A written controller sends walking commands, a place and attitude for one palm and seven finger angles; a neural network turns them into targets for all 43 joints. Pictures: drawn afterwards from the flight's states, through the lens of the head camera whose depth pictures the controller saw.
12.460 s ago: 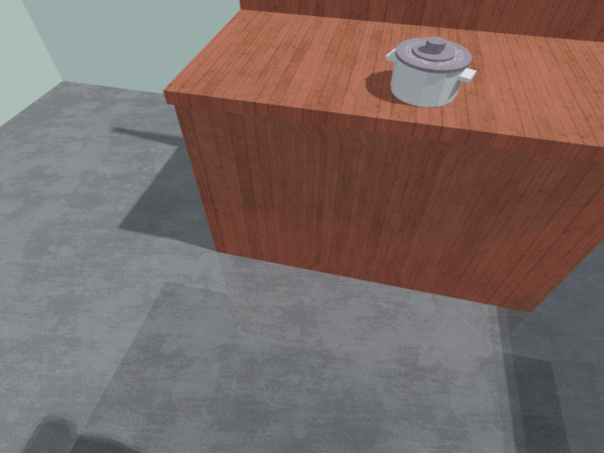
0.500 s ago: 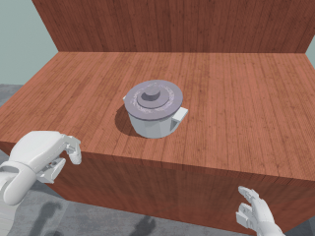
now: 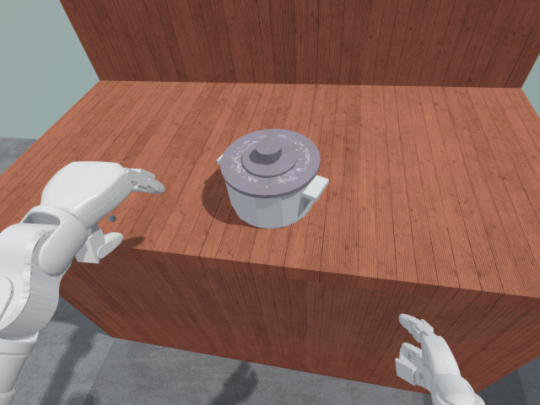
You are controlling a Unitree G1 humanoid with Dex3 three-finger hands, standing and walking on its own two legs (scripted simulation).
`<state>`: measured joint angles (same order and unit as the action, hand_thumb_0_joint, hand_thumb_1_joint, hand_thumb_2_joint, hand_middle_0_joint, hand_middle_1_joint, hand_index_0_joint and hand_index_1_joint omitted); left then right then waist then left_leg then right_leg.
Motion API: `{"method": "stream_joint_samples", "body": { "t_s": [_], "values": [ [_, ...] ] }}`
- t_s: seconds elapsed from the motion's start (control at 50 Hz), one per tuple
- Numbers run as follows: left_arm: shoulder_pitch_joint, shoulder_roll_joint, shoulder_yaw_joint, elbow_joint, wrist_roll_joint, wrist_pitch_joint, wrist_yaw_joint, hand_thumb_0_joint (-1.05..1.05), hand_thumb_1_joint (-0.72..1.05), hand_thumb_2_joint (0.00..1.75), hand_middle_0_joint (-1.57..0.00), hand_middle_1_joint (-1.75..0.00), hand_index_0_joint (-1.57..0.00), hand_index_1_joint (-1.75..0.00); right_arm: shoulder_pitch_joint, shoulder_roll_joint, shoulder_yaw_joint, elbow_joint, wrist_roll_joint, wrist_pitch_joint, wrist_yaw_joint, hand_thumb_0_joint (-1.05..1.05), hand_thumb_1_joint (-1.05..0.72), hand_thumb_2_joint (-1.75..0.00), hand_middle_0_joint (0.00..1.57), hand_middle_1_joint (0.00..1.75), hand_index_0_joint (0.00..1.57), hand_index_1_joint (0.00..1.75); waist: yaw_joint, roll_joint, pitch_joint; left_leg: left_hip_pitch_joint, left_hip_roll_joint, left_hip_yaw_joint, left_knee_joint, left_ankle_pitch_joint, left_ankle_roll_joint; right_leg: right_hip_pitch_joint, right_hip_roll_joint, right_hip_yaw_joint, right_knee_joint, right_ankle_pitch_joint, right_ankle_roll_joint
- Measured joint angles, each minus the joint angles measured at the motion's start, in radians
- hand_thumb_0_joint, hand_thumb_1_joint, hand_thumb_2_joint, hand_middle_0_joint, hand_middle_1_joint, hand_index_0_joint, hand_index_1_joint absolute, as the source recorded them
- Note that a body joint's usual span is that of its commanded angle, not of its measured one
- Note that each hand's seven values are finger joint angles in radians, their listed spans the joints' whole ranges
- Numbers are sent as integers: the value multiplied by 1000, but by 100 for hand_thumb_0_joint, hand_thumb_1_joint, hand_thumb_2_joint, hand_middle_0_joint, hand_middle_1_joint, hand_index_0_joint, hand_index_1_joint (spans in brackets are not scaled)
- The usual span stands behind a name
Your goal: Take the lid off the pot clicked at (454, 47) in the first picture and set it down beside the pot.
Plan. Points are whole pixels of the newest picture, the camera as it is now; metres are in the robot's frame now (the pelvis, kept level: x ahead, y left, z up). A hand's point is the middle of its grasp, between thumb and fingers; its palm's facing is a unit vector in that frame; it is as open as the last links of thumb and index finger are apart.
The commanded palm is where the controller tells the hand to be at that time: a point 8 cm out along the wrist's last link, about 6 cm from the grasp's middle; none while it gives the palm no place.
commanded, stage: reach forward and open the fingers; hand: left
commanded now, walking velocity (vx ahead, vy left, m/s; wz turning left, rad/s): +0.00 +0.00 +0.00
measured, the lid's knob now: (268, 149) +0.51 +0.07 +0.10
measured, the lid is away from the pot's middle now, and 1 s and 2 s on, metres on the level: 0.00 0.00 0.00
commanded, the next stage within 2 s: move the open hand above the knob in 0.02 s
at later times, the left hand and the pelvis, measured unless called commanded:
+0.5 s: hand (160, 178) +0.36 +0.20 +0.17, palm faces -0.14 -0.03 -0.99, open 10.1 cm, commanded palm +0.33 +0.20 +0.23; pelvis +0.02 -0.02 +0.00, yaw +0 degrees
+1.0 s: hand (203, 161) +0.40 +0.15 +0.17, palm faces -0.15 -0.04 -0.99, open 10.1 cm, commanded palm +0.38 +0.15 +0.23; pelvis +0.03 -0.02 +0.00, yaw +0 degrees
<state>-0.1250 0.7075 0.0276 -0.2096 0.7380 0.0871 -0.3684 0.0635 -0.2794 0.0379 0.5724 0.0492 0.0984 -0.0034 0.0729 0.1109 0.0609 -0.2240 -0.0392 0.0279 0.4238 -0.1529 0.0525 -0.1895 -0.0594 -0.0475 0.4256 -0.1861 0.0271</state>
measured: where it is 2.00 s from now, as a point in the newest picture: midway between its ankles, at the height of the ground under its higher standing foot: outside the picture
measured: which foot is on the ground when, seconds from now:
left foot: down 0.00-1.00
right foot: down 0.00-1.00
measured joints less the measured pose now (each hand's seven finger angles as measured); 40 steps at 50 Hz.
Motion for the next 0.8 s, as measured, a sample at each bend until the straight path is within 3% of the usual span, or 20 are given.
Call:
{"method": "stream_joint_samples", "body": {
  "t_s": [0.16, 0.38, 0.58, 0.8],
  "values": [
    [-96, 3, -22, 56, 3, 30, -34, 0, -34, 151, -85, -9, -86, -9, -1, -5, 3, -2, 7, 4, -2, 1, -91, -90, 20, 30, 20, 30, -1, -1, 0, -9, 2, -10, 5, -3, -5, -6, 2, -9, 4, -6, -3],
    [-213, -45, -108, 112, 26, 62, -51, 0, -34, 152, -86, -9, -86, -9, -5, -4, 5, 7, 8, 11, 6, 1, -91, -90, 20, 30, 20, 30, -13, 6, -1, -13, 6, -17, 3, -11, -15, -13, 6, -16, 12, -21, -9],
    [-253, -67, -115, 139, 33, 106, -76, 0, -34, 153, -85, -9, -86, -9, 6, -15, -1, -7, 13, 38, 27, 1, -91, -90, 20, 30, 20, 30, -31, 12, -13, -16, 16, -12, 6, -29, -24, -22, 16, -10, 22, -40, -17],
    [-309, -103, -171, 155, 41, 129, -69, 0, -34, 153, -86, -9, -86, -9, 1, -22, -12, -3, 19, 54, 36, 1, -91, -90, 20, 30, 20, 30, -31, 9, -18, -15, 17, -15, 10, -40, -30, -25, 17, -11, 37, -57, -22]
  ]
}}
